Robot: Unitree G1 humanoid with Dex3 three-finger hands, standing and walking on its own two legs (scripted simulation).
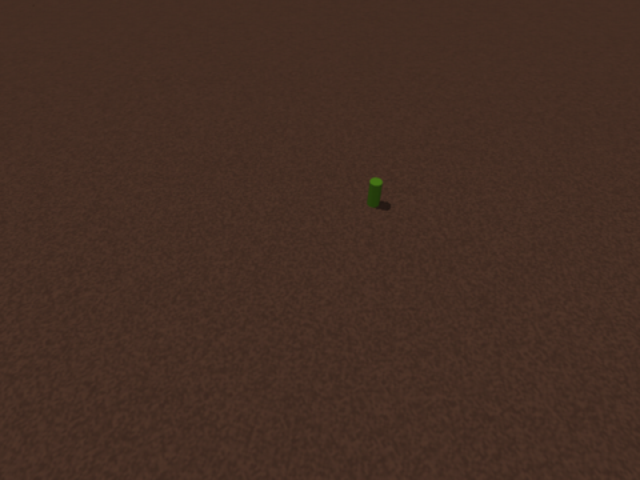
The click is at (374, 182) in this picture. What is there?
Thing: squat round
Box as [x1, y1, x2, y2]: [367, 178, 382, 207]
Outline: 379,178 372,178 370,179 367,204 372,207 377,206 379,202 382,182
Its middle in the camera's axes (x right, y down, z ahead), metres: +0.24 -0.21 +1.77
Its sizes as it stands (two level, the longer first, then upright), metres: 0.057 0.057 0.132
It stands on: the floor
